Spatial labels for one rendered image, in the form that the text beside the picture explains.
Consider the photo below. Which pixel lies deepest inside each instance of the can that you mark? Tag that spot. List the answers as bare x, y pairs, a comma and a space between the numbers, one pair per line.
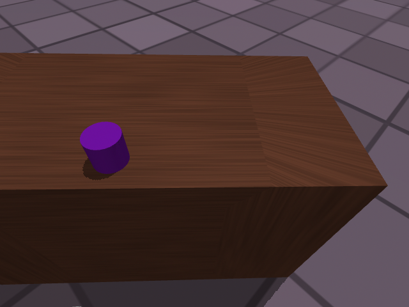
105, 146

